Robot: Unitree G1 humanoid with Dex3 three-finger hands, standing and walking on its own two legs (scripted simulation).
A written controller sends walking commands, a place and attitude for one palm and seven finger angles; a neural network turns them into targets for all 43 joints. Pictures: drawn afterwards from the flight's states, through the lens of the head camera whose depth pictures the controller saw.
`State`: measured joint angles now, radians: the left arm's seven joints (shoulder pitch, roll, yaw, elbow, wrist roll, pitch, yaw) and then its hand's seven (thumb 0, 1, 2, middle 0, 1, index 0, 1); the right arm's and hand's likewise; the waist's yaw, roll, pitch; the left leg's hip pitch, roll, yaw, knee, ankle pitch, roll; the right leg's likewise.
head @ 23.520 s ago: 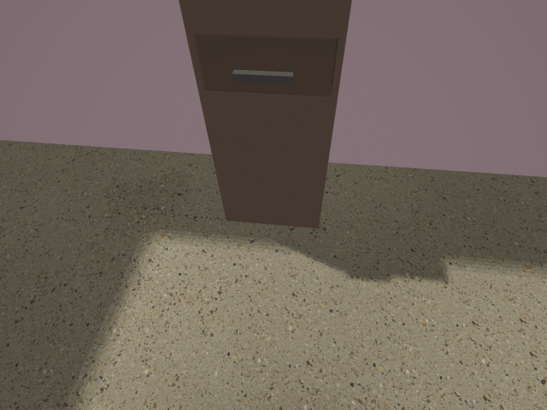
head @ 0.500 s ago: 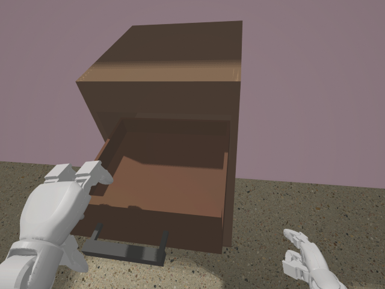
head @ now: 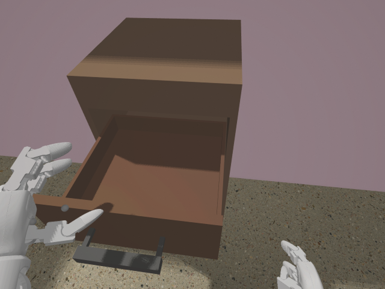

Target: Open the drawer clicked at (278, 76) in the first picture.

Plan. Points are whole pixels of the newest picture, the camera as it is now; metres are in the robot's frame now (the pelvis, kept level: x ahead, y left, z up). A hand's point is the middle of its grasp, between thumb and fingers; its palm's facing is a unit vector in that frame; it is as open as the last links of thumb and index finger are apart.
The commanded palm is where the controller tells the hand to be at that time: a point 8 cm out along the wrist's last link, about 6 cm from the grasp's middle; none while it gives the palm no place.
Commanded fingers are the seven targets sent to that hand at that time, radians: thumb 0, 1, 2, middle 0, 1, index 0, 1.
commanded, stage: draw the hand back to the body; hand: left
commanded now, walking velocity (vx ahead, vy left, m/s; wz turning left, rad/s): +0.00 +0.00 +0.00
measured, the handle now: (122, 248) +0.20 +0.17 +0.00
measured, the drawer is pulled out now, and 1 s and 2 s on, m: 0.30 0.30 0.30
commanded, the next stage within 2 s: step back with the hand held close in 0.50 s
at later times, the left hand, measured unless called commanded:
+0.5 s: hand (57, 211) +0.18 +0.22 +0.17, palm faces +0.39 -0.83 -0.39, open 7.6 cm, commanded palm +0.12 +0.27 +0.19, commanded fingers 0.00 0.90 0.90 -0.20 -0.30 -0.20 -0.30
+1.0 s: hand (57, 215) +0.18 +0.22 +0.17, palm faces +0.26 -0.80 -0.54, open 7.4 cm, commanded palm +0.11 +0.27 +0.19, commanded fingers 0.00 0.90 0.90 -0.20 -0.30 -0.20 -0.30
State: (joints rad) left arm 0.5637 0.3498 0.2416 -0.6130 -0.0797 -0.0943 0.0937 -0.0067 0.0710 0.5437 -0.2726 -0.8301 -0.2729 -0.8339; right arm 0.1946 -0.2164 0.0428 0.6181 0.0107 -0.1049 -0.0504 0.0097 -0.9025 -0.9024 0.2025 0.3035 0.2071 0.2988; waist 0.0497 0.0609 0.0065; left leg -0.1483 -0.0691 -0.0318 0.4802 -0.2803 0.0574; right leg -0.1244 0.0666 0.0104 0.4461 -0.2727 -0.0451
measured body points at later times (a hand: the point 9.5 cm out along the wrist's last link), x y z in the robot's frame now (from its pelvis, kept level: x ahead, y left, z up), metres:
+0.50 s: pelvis +0.00 -0.01 +0.00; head -0.02 -0.04 +0.45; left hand +0.15 +0.26 +0.20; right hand +0.20 -0.23 -0.08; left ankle -0.01 +0.08 -0.74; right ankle -0.02 -0.09 -0.74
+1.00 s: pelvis -0.02 -0.01 +0.00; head +0.00 -0.01 +0.45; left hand +0.16 +0.26 +0.19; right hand +0.15 -0.26 -0.08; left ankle -0.01 +0.08 -0.74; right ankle -0.02 -0.09 -0.74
